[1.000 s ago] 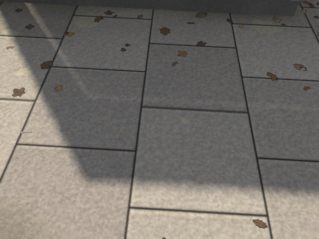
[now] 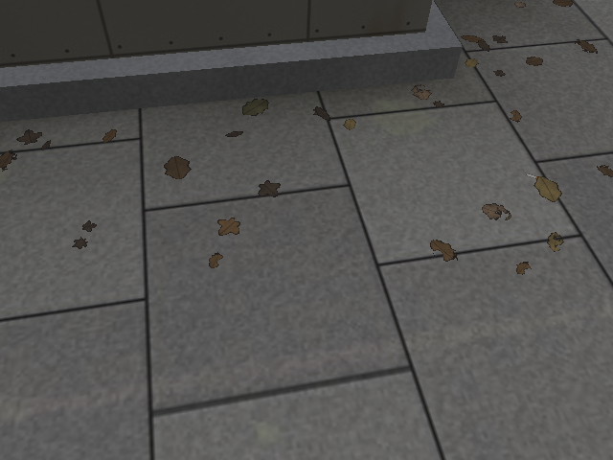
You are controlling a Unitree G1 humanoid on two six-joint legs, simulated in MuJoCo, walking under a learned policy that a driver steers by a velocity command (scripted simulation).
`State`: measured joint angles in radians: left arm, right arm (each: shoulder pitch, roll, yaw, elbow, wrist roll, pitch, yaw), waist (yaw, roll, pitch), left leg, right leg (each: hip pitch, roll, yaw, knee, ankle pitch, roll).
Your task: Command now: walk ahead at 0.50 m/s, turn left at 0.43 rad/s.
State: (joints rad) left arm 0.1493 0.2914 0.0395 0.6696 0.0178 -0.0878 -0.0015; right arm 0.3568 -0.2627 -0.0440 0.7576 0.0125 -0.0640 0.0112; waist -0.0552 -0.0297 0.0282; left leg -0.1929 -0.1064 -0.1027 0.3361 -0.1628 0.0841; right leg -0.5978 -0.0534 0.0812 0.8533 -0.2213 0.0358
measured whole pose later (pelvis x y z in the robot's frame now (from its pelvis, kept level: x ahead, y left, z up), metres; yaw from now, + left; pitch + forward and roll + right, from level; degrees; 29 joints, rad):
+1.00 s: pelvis +0.50 +0.11 +0.00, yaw +11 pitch +0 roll +2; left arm 0.20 0.31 0.07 0.81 -0.03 -0.03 -0.01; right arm 0.31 -0.26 -0.07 0.80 -0.02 -0.09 0.01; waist -0.04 -0.05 0.03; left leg -0.07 -0.02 0.17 0.26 -0.20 0.04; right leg -0.68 -0.11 0.07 0.97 -0.11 0.02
